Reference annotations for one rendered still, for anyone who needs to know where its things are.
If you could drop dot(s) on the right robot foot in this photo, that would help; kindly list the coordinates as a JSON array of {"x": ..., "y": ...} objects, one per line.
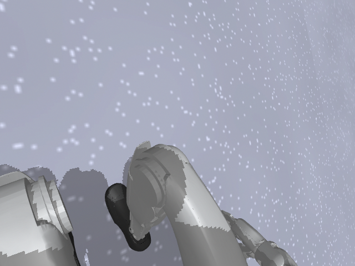
[{"x": 115, "y": 199}]

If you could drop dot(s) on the left robot foot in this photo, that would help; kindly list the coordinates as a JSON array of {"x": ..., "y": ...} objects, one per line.
[{"x": 75, "y": 255}]

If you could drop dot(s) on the right robot arm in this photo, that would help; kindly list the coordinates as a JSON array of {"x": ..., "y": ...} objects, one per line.
[{"x": 269, "y": 254}]

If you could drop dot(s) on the right robot hand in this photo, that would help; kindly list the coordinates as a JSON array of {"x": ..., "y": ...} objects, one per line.
[{"x": 243, "y": 231}]

